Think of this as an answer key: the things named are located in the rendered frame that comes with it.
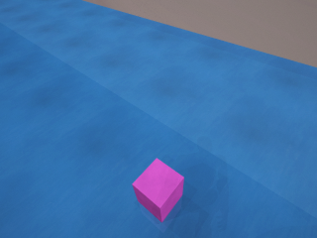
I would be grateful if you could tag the carton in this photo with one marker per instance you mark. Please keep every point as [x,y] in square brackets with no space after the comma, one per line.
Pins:
[158,189]

